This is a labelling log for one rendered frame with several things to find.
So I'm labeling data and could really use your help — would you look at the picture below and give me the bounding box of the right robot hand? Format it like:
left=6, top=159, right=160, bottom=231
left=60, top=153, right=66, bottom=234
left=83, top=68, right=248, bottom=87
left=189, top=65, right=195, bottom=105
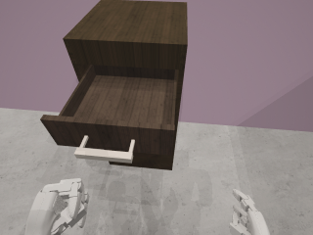
left=230, top=189, right=270, bottom=235

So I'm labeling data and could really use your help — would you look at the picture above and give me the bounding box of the drawer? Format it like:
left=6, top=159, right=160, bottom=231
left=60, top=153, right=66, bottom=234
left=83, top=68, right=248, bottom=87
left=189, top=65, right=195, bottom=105
left=40, top=65, right=178, bottom=156

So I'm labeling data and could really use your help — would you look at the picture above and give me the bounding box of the left robot hand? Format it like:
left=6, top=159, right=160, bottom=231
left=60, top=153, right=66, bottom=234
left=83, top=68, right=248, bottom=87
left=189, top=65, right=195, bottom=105
left=24, top=178, right=90, bottom=235

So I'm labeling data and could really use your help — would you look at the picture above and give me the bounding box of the handle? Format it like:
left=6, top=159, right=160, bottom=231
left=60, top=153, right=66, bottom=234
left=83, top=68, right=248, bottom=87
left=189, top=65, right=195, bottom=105
left=74, top=135, right=135, bottom=164

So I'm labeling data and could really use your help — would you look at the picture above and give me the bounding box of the cabinet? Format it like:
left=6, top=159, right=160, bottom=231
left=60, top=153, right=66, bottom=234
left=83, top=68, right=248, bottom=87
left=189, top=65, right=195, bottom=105
left=63, top=0, right=188, bottom=170

